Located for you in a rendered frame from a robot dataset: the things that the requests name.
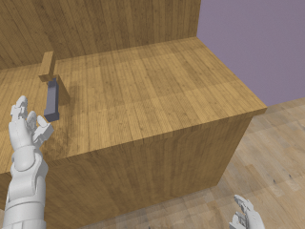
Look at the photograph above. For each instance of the robot left forearm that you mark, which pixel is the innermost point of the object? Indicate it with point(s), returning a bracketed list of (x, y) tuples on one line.
[(26, 197)]

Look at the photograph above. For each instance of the tap lever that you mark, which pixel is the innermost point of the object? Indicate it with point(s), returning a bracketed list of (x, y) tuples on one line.
[(51, 112)]

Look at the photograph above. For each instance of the counter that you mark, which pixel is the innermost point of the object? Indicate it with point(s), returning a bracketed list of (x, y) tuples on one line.
[(147, 113)]

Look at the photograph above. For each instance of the robot left hand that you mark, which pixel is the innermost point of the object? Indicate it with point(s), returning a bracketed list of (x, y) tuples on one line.
[(24, 132)]

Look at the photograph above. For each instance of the robot right hand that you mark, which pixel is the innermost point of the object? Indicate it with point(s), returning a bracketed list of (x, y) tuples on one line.
[(251, 220)]

